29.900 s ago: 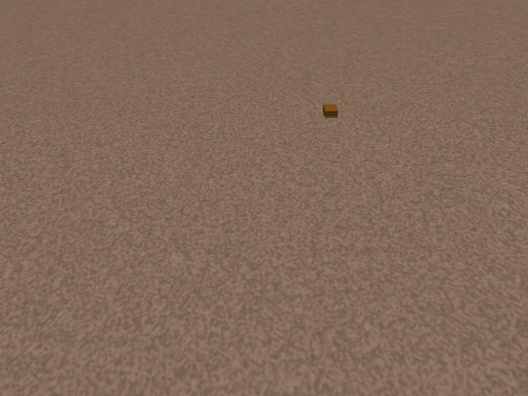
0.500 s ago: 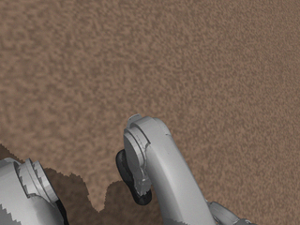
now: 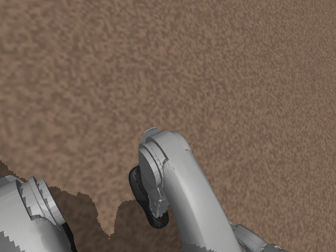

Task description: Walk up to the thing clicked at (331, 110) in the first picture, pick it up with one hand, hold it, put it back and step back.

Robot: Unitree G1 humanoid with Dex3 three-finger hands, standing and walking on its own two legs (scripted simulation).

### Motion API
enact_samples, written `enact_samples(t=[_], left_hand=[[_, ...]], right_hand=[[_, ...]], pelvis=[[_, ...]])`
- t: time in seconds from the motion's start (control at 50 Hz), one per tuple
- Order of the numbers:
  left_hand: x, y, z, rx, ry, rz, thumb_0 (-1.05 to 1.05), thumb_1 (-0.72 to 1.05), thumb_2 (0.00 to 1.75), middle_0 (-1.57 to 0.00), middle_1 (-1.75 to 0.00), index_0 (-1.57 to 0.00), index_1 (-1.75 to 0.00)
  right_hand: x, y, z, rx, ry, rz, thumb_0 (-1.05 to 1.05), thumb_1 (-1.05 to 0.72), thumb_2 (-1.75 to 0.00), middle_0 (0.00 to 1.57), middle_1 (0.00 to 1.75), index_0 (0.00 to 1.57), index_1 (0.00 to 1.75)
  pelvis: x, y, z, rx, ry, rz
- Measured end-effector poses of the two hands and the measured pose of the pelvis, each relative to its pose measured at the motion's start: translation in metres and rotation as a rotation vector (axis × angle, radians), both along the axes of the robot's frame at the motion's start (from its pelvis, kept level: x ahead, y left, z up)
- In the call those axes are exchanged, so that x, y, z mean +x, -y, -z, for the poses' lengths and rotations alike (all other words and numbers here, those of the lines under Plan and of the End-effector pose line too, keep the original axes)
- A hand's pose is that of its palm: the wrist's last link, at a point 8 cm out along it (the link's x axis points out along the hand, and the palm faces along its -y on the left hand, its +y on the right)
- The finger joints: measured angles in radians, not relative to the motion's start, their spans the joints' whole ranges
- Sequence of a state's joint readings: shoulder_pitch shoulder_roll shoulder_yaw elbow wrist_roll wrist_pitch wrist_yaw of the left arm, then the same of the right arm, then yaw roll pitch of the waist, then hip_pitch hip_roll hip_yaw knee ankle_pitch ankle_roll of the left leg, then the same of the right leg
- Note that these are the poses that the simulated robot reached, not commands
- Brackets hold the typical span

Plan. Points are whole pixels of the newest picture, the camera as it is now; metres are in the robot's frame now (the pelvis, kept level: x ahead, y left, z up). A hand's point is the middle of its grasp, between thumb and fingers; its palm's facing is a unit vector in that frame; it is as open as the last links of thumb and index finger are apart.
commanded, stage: withdraw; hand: left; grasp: from above
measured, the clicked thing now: out of the picture +0.44 +0.34 -0.29
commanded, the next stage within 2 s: home in 0.92 s
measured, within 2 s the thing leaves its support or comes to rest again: rests again in 0.34 s
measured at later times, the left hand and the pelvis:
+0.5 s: hand out of the picture +0.40 +0.37 -0.10, palm faces -0.41 -0.09 -0.91, open 12.8 cm; pelvis +0.00 +0.00 +0.03, yaw +5 degrees
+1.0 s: hand out of the picture +0.43 +0.35 -0.15, palm faces -0.36 -0.10 -0.93, open 13.4 cm; pelvis +0.00 -0.01 +0.01, yaw +6 degrees
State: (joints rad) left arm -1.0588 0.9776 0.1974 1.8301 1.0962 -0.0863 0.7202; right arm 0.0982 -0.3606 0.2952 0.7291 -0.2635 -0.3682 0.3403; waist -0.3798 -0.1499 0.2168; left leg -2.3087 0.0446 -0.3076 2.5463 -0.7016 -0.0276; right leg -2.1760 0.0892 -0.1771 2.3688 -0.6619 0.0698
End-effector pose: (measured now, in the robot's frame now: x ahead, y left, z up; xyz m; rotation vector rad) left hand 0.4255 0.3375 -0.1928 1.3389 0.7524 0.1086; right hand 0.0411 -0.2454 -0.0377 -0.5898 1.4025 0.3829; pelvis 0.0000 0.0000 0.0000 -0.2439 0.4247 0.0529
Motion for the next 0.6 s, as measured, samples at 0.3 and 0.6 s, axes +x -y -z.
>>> enact_samples(t=[0.3, 0.6], left_hand=[[0.017, -0.018, -0.056, 0.042, 0.116, 0.104, 0.0, -0.25, 0.79, -0.34, -0.74, -0.33, -0.74], [-0.031, -0.012, -0.163, 0.024, -0.064, 0.292, 0.0, -0.31, 0.85, -0.28, -0.78, -0.26, -0.8]], right_hand=[[0.012, 0.007, 0.007, 0.01, 0.011, 0.063, 0.01, -0.91, -0.9, 0.2, 0.3, 0.2, 0.3], [0.099, 0.006, 0.018, 0.065, 0.253, 0.124, 0.01, -0.91, -0.9, 0.19, 0.3, 0.19, 0.3]], pelvis=[[0.007, 0.002, -0.007, 0.009, -0.051, -0.011], [-0.007, 0.008, -0.04, 0.088, -0.08, -0.07]])
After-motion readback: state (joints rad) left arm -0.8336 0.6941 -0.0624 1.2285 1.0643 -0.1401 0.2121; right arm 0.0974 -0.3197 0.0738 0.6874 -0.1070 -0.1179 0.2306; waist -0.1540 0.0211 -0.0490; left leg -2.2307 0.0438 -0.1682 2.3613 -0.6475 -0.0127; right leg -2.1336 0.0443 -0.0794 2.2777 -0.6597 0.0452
